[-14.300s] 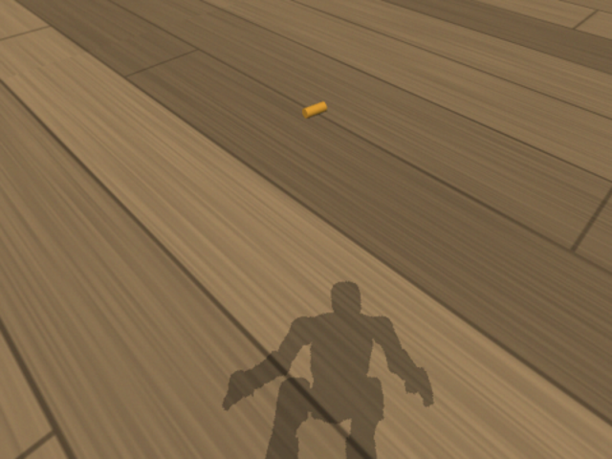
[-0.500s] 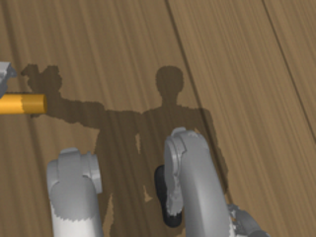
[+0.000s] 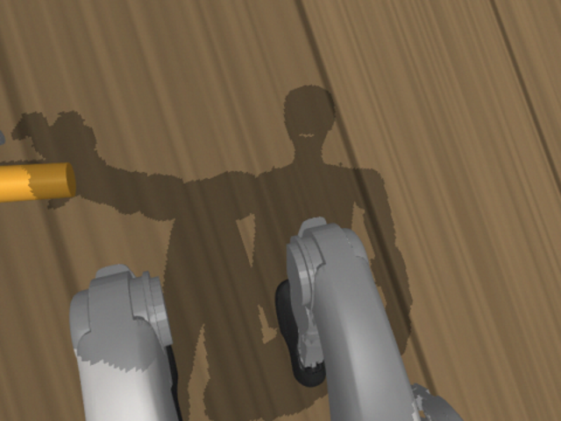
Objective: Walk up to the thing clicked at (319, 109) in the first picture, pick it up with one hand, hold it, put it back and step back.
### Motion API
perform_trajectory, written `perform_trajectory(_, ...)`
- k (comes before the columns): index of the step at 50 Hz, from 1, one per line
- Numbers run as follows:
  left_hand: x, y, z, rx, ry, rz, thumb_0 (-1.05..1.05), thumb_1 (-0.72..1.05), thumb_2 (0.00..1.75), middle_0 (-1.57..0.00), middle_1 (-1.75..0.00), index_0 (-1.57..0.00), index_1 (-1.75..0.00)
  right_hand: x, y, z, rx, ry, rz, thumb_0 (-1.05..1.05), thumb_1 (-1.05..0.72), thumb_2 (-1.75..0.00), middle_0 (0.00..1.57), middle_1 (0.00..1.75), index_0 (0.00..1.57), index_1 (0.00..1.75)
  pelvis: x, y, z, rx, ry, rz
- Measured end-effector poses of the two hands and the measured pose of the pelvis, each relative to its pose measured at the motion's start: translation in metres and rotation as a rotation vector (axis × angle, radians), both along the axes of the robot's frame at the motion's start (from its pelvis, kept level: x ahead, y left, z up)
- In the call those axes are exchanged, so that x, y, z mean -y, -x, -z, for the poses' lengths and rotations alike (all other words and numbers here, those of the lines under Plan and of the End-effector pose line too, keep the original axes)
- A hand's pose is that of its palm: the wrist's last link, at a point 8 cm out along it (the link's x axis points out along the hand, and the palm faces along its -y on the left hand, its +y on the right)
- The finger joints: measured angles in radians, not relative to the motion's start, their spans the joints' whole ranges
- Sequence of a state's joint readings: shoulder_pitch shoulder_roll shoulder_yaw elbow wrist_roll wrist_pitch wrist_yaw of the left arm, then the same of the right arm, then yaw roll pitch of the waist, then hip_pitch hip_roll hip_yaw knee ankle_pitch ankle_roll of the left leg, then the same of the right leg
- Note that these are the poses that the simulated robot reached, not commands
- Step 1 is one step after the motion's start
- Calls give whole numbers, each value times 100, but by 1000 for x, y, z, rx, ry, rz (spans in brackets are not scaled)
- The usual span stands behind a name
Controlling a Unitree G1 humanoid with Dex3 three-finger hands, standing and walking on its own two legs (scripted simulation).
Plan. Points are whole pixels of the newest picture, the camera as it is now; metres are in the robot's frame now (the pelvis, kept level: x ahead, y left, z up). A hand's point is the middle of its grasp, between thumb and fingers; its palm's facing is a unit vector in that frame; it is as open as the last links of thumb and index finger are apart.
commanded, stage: close in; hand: left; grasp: from above
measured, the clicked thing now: (22, 182) +0.47 +0.30 -0.30
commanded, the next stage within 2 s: rest palm in 0.20 s
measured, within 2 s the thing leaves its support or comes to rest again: neither
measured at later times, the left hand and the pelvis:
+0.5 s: hand (2, 189) +0.44 +0.30 -0.22, palm faces -0.45 -0.03 -0.89, open 13.7 cm; pelvis -0.01 +0.00 -0.02, yaw -2 degrees
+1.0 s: hand (16, 187) +0.45 +0.30 -0.26, palm faces -0.48 -0.08 -0.87, open 13.4 cm; pelvis +0.00 +0.01 -0.03, yaw -4 degrees
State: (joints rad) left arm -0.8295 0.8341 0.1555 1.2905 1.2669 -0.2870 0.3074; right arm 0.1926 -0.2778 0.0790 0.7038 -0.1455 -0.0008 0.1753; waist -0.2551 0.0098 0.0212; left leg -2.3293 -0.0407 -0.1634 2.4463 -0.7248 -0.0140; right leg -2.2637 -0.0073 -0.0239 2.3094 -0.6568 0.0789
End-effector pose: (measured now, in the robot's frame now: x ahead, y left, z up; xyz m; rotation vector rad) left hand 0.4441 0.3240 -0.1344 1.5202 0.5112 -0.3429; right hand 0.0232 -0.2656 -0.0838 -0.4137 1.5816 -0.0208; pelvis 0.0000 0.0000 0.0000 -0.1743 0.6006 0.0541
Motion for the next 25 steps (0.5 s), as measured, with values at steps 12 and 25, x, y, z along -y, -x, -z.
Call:
perform_trajectory(12, 3, 7, -13, 38, 93, 110, 0, -44, 97, -9, -109, -14, -103, 18, -62, -13, 145, 95, -131, 0, -91, -89, 21, 30, 21, 30, -3, 5, -1, 40, 10, -1)
perform_trajectory(25, 23, -5, 29, 81, 50, 106, 0, -43, 94, -7, -106, -11, -101, 7, -22, -4, 111, 99, -128, 0, -90, -89, 21, 30, 21, 30, -5, 9, 23, 70, 21, 14)
